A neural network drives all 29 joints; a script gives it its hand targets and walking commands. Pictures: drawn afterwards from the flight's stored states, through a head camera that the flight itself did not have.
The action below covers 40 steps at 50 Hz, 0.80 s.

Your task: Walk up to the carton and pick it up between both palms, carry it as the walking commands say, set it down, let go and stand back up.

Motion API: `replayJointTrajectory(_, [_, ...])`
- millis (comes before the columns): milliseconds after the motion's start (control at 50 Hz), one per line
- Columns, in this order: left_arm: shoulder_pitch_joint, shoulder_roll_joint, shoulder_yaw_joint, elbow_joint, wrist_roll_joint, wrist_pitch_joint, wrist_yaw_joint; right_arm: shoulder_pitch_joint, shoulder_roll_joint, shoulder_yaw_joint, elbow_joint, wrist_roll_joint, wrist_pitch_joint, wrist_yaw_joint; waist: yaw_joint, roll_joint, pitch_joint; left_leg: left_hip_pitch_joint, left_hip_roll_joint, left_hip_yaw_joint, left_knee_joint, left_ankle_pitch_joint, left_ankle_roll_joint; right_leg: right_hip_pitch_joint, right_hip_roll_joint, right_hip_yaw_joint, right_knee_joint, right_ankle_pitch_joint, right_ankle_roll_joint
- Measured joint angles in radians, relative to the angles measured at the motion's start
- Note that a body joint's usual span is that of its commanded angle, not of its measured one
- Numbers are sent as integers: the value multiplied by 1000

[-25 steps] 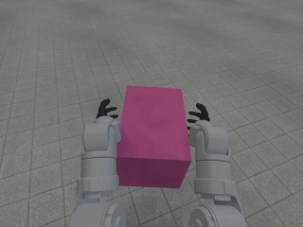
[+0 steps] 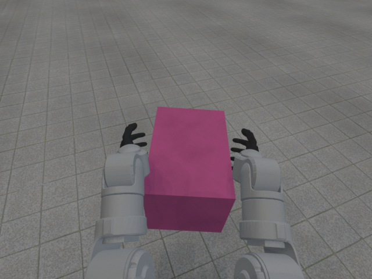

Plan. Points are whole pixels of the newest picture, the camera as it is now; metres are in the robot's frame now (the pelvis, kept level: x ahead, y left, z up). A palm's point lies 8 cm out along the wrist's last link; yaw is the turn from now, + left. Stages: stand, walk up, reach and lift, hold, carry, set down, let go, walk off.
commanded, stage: carry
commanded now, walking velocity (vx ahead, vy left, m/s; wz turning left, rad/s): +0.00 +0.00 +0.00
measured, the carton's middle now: (187, 166) +0.40 +0.01 +0.03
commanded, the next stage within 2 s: none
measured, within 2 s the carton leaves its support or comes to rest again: neither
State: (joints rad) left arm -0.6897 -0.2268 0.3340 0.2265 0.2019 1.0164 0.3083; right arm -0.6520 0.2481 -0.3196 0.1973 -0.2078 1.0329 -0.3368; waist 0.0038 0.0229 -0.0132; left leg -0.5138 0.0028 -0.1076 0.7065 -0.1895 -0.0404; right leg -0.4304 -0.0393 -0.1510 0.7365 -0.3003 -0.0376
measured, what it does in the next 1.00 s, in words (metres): stands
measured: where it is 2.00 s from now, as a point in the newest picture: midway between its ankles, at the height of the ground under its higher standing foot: outside the picture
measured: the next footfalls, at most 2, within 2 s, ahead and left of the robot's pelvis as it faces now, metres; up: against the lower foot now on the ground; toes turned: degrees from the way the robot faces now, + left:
left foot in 1.72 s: +0.06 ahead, +0.19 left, +0.00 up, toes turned +8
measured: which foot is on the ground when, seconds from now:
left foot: down 0.00-1.00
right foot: down 0.00-1.00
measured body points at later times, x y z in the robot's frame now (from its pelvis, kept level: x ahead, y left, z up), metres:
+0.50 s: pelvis +0.00 +0.00 +0.00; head +0.00 +0.00 +0.45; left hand +0.37 +0.13 +0.11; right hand +0.36 -0.12 +0.10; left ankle +0.11 +0.14 -0.71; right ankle +0.06 -0.10 -0.71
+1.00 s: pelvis +0.00 +0.00 +0.00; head +0.00 +0.00 +0.45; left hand +0.37 +0.13 +0.11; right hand +0.36 -0.13 +0.10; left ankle +0.11 +0.14 -0.71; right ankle +0.06 -0.10 -0.71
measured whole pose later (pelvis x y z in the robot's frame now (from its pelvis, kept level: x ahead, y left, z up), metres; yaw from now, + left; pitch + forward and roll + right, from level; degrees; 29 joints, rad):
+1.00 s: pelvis +0.00 +0.00 +0.00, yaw +0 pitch +0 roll -1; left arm -0.68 -0.22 0.34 0.26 0.20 1.00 0.30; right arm -0.63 0.24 -0.32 0.22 -0.21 1.02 -0.31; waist 0.00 0.03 -0.02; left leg -0.52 0.00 -0.11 0.71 -0.19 -0.04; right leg -0.43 -0.04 -0.15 0.73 -0.30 -0.04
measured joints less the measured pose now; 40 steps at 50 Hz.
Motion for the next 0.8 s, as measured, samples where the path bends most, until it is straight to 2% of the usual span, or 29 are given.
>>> replayJointTrajectory(420, [0, 3, 3, 35, 0, -20, -1, 6, -9, 0, 31, 5, -20, 5, 0, 2, -4, 0, 0, 0, 0, 1, 0, 0, 0, 0, -1, 1, 1])
replayJointTrajectory(680, [0, 0, 3, 8, 0, -4, -4, 7, -8, 0, 10, 6, -9, 12, 0, -12, -4, -2, 0, 0, 0, -1, 0, 0, 0, 0, -3, 1, 1])
replayJointTrajectory(800, [5, 6, 3, 38, 0, -6, -4, 10, -10, 0, 37, 4, -9, 13, 0, -4, -3, -1, 0, 0, 0, -1, 0, 0, 0, 0, -3, 1, 2])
